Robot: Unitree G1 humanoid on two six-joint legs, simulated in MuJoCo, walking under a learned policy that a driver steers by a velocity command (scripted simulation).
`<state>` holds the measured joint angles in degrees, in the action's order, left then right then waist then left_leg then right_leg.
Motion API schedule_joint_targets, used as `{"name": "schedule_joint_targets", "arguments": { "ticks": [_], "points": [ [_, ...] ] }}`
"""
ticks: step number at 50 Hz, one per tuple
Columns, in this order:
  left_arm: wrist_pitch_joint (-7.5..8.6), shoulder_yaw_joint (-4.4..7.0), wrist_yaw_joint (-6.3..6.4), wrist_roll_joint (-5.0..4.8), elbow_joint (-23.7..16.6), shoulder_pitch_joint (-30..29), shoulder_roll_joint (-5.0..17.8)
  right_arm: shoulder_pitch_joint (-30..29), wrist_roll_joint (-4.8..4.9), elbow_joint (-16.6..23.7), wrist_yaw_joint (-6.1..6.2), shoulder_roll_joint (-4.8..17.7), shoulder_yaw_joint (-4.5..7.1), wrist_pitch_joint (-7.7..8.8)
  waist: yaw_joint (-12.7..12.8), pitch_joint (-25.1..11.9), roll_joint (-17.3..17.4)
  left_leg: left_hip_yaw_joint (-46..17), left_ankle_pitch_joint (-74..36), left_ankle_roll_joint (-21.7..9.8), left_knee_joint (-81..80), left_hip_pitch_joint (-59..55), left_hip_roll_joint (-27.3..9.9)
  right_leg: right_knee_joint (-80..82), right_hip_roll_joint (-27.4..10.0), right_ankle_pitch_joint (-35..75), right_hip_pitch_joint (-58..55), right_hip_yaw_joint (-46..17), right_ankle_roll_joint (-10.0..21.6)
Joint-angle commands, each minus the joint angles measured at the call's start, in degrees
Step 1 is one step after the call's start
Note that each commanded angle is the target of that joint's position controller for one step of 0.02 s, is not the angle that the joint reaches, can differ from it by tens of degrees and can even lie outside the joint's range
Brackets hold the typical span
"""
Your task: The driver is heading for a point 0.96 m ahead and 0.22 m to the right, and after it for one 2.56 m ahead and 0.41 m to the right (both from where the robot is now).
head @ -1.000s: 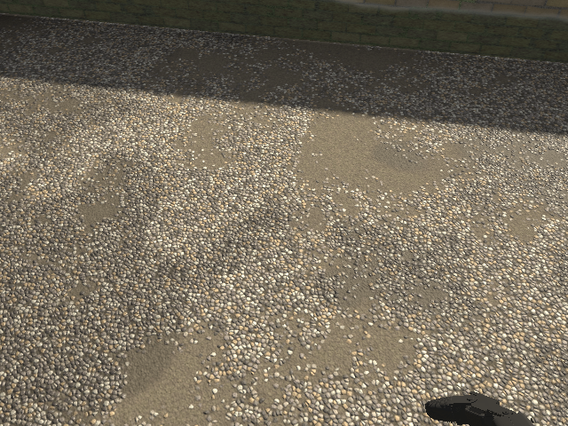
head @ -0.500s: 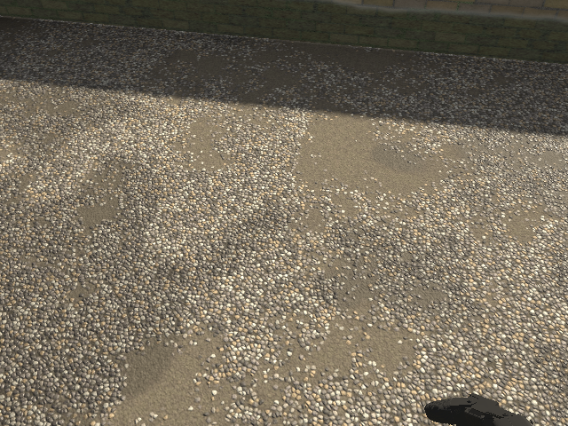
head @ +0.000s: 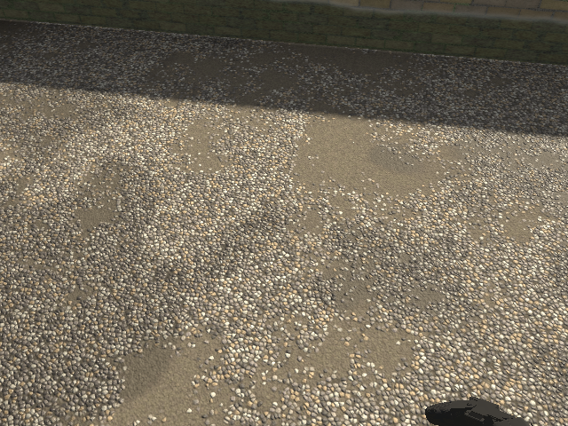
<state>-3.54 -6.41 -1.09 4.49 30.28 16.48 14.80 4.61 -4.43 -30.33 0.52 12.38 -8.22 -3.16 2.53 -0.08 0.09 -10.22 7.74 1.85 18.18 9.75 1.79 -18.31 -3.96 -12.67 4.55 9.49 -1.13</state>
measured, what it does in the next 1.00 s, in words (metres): stands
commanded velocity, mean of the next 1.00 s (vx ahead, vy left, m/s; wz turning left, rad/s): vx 0.23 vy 0.00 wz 0.00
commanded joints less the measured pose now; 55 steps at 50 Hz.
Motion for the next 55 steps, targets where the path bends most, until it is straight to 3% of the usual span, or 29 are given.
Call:
{"name": "schedule_joint_targets", "arguments": {
  "ticks": [1, 3, 4, 5, 6, 7, 12, 13, 14, 15, 16, 18, 24, 30, 40, 41, 42, 46, 55],
  "points": [
    [0.79, 1.72, 0.20, -0.24, -4.21, -0.31, 5.57, -5.30, -0.23, 5.42, 0.29, 4.23, 1.48, 1.03, -0.06, -3.78, 0.67, -2.11, -12.70, -2.03, -1.46, 0.67, -2.74, 3.71, -3.18, 1.99, -2.47, -5.91, 1.90],
    [0.78, 1.71, 0.26, -0.24, -4.29, -0.79, 5.49, -5.33, -0.14, 5.33, 0.30, 4.19, 1.47, 0.95, -0.23, -3.06, 0.63, -2.15, -12.02, -1.99, -1.71, 1.05, -2.75, 4.01, -3.12, 1.54, -2.17, -5.92, 1.83],
    [1.04, 1.29, -0.18, 0.51, -5.49, -1.50, 4.83, -7.32, 0.31, 6.83, -0.15, 4.53, 1.36, 1.11, 0.86, -1.77, 0.80, -2.82, -15.48, -2.18, -1.53, 3.30, -2.70, 2.77, -3.39, 5.67, -2.37, -6.05, 1.81],
    [1.16, 1.27, -0.34, 0.84, -5.37, -1.17, 4.80, -7.27, 0.10, 6.85, -0.20, 4.43, 1.32, 1.13, 0.91, -3.49, 0.57, -2.85, -17.00, -2.24, -1.39, 2.46, -2.95, 2.13, -3.58, 7.10, -3.05, -6.23, 1.90],
    [0.98, 1.63, -0.02, 0.05, -4.10, -0.02, 5.55, -5.05, -0.52, 5.46, 0.30, 4.14, 1.39, 0.98, -0.16, -5.83, 0.24, -2.18, -14.09, -2.08, -1.34, -0.72, -3.10, 3.25, -3.32, 3.50, -2.91, -6.33, 1.95],
    [0.94, 1.60, 0.04, -0.27, -4.32, -0.39, 5.63, -5.08, -0.41, 5.58, 0.36, 4.25, 1.39, 0.93, -0.28, -4.46, 0.26, -2.14, -12.80, -1.99, -1.39, -0.28, -2.85, 3.79, -3.16, 2.29, -2.01, -6.25, 1.80],
    [0.80, 1.63, 0.23, -0.24, -4.38, -0.96, 5.52, -5.09, -0.15, 5.29, 0.30, 4.42, 1.49, 0.89, -0.32, -2.76, 0.66, -2.17, -11.22, -1.91, -2.00, 1.36, -2.83, 4.24, -3.06, 1.39, -2.09, -6.37, 1.89],
    [0.99, 1.22, -0.25, 0.42, -4.91, -0.63, 4.64, -6.55, 0.27, 6.34, -0.15, 4.53, 1.35, 1.06, 0.84, -1.79, 1.44, -3.42, -16.37, -2.20, -2.57, 3.01, -3.37, 3.25, -3.44, 6.30, -2.57, -6.55, 1.90],
    [1.05, 1.39, -0.46, 0.46, -3.91, 1.25, 4.91, -5.74, 0.26, 5.74, -0.22, 4.57, 1.41, 1.01, 1.09, -3.82, 1.72, -3.84, -19.06, -2.56, -2.69, 1.49, -3.99, 2.91, -3.65, 8.04, -3.84, -6.95, 2.02],
    [0.73, 2.15, -0.23, -0.73, -1.80, 3.78, 6.46, -2.25, 0.08, 3.46, 0.23, 4.73, 1.80, 0.71, 0.10, -6.33, 1.28, -3.20, -15.25, -2.89, -2.71, -1.86, -4.17, 4.31, -3.43, 3.49, -4.54, -7.24, 2.33],
    [0.86, 1.82, -0.62, -0.41, -2.70, 2.91, 5.74, -4.27, 0.79, 4.74, -0.22, 4.98, 1.73, 0.74, 1.01, -2.75, 1.72, -4.04, -18.67, -3.08, -3.07, 0.76, -4.21, 4.02, -3.66, 7.39, -3.49, -7.27, 2.22],
    [0.78, 2.27, -0.89, -0.58, -1.38, 4.40, 6.10, -2.79, 1.07, 3.55, -0.32, 5.07, 2.07, 0.39, 0.82, -3.67, 1.20, -4.06, -17.42, -3.44, -3.49, -0.14, -4.60, 4.69, -3.86, 6.74, -4.25, -7.79, 2.64],
    [0.16, 3.38, -1.09, -1.58, 1.40, 6.64, 5.80, 0.07, 2.19, 0.74, -0.34, 4.91, 3.13, -0.26, 0.44, -1.43, 0.60, -3.67, -12.52, -3.60, -4.94, 0.85, -4.63, 7.21, -3.76, 4.15, -3.98, -8.44, 3.31],
    [-0.40, 4.10, -0.74, -2.11, 4.42, 9.85, 4.93, 2.81, 3.02, -1.68, -0.14, 4.51, 3.97, -0.44, 0.53, -0.10, 0.44, -3.11, -10.89, -3.94, -5.52, 2.04, -4.39, 8.48, -3.36, 3.32, -4.39, -8.52, 3.62],
    [-0.94, 4.30, 0.10, -2.37, 8.56, 14.28, 3.16, 7.29, 3.56, -4.08, 0.28, 3.76, 4.72, -0.38, 0.58, 1.15, 0.17, -2.35, -10.60, -4.16, -6.00, 3.48, -3.86, 9.25, -2.65, 3.69, -4.95, -8.32, 3.51],
    [-1.34, 5.01, 0.81, -3.02, 9.52, 13.80, 4.98, 9.09, 3.04, -5.31, 0.92, 3.81, 4.99, -0.61, -0.39, 1.38, -0.01, -1.17, -7.41, -3.90, -5.46, 2.60, -3.19, 9.43, -2.20, 1.77, -3.97, -8.00, 3.45],
    [-1.52, 5.00, 1.14, -3.16, 9.67, 13.78, 4.65, 9.61, 3.09, -5.49, 1.16, 3.80, 5.08, -0.62, -0.40, 1.97, 0.17, -1.05, -6.53, -3.79, -5.52, 3.06, -2.99, 9.73, -2.09, 0.94, -3.51, -7.81, 3.39],
    [-1.95, 4.89, 1.71, -3.05, 11.37, 14.46, 2.91, 10.70, 3.58, -6.38, 1.25, 3.45, 5.51, -0.56, -0.12, 2.93, 0.76, -1.07, -7.59, -3.92, -5.74, 4.63, -2.84, 9.33, -1.72, 1.27, -4.10, -7.23, 3.34],
    [-2.17, 4.92, 2.26, -3.15, 14.39, 15.50, 2.08, 13.44, 3.77, -8.11, 1.21, 3.09, 6.08, -0.51, -0.10, 2.73, 0.58, -1.18, -10.13, -4.44, -6.15, 3.96, -2.64, 8.70, -1.29, 2.05, -4.33, -6.70, 3.11]
  ]
}}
